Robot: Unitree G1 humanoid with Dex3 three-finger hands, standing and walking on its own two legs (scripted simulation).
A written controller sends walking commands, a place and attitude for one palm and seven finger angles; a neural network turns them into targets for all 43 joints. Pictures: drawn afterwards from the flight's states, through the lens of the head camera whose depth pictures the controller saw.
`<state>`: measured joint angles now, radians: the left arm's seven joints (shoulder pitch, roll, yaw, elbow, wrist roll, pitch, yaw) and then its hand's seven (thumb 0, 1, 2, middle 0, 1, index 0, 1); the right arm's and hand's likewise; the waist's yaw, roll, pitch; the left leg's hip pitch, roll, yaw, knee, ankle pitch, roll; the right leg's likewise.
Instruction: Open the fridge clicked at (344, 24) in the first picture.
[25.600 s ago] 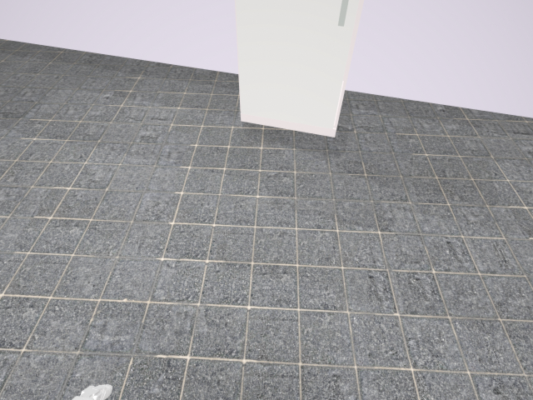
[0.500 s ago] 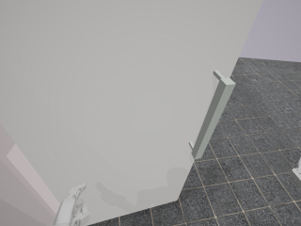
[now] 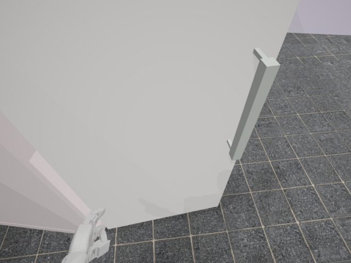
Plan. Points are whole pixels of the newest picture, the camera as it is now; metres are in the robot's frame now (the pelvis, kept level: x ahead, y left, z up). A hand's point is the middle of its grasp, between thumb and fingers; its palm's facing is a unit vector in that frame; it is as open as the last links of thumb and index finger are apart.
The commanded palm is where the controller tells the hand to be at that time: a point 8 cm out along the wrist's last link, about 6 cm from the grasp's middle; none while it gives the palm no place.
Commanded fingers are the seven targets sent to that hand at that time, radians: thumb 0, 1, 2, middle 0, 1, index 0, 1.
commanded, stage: step back with the hand held close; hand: right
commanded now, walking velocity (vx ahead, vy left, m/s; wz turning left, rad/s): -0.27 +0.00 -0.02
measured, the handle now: (244, 113) +0.45 -0.16 +0.09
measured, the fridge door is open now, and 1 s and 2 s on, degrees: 72 72 72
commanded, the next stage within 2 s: stop stepping back and stand still in 0.90 s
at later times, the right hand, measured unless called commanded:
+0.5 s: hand out of the picture +0.15 -0.28 +0.17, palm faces +0.46 +0.77 -0.45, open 7.4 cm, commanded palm +0.08 -0.31 +0.19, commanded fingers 0.00 -0.90 -0.90 0.20 0.30 0.20 0.30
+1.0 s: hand out of the picture +0.04 -0.27 +0.19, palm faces +0.43 +0.80 -0.42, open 7.4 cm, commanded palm -0.02 -0.31 +0.19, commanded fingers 0.00 -0.90 -0.90 0.20 0.30 0.20 0.30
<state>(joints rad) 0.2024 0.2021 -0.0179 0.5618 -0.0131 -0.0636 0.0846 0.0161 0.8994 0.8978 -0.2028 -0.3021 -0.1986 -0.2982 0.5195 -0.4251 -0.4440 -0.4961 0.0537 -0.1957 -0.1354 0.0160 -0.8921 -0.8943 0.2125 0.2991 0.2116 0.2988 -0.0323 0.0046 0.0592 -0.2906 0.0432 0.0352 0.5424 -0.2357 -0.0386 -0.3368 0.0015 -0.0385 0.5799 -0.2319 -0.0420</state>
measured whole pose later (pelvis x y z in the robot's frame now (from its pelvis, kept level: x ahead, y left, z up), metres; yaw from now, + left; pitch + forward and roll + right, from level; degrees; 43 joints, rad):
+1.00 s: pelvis -0.15 -0.01 +0.00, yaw -1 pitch -1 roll +3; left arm 0.20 0.14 0.00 0.62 0.01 -0.16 0.04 0.02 0.90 0.90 -0.20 -0.30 -0.20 -0.30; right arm 0.53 -0.43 -0.47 -0.61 0.07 -0.26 -0.14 0.02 -0.89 -0.89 0.21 0.30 0.21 0.30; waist -0.01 0.03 0.08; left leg -0.39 -0.05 0.04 0.82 -0.47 -0.02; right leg -0.37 -0.07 -0.02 0.52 -0.14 -0.01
